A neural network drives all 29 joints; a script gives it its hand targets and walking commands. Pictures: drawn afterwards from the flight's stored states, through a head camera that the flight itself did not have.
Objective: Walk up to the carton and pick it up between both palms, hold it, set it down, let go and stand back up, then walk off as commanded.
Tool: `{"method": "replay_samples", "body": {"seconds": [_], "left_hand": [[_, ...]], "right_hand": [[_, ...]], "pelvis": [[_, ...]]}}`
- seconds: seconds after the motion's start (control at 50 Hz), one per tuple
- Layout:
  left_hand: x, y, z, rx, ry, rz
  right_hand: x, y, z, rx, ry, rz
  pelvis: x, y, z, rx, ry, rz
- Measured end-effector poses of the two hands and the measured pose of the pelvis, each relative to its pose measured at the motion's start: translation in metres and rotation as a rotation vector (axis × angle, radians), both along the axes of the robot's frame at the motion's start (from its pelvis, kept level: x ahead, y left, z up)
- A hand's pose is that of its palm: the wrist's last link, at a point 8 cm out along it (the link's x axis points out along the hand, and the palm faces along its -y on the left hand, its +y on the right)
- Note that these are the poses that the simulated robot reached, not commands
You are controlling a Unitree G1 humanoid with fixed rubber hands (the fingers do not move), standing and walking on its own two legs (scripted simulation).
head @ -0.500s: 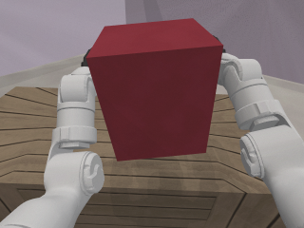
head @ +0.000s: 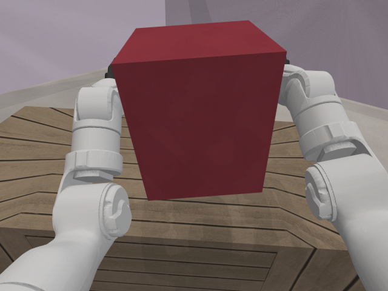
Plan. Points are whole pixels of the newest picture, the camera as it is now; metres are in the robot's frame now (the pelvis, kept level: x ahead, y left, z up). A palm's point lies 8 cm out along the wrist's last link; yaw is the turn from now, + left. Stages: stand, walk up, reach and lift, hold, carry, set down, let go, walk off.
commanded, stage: hold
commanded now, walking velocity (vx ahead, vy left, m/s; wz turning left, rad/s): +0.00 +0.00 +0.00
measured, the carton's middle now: (198, 109) +0.35 -0.01 +0.28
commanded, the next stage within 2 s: none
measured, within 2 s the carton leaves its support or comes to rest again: neither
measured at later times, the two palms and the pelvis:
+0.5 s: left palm (117, 94) +0.38 +0.14 +0.29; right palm (278, 81) +0.38 -0.16 +0.32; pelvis +0.01 +0.00 +0.00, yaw +0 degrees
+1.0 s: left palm (117, 91) +0.38 +0.14 +0.30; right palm (281, 79) +0.37 -0.16 +0.33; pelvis +0.00 +0.00 +0.00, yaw +0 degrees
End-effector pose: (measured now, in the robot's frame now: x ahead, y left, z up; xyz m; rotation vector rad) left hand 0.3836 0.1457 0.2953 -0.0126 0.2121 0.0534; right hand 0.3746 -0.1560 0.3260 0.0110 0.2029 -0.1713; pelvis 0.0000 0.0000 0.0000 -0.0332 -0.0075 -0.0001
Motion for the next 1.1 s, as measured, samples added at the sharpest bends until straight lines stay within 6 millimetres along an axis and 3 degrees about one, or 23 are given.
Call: {"method": "replay_samples", "body": {"seconds": [0.46, 0.9, 1.1], "left_hand": [[0.001, -0.003, -0.006, 0.008, -0.016, 0.004], [-0.008, -0.005, 0.003, 0.008, -0.01, 0.009], [-0.001, -0.004, 0.002, 0.003, 0.004, 0.004]], "right_hand": [[0.002, -0.003, -0.005, -0.009, -0.013, 0.007], [-0.006, -0.005, 0.003, 0.014, -0.008, 0.007], [0.0, -0.004, 0.001, 0.001, 0.007, 0.002]], "pelvis": [[0.01, 0.002, 0.0, -0.004, -0.014, -0.008], [-0.002, 0.0, 0.0, 0.001, -0.004, -0.01], [-0.003, -0.002, 0.0, 0.003, 0.005, -0.004]]}}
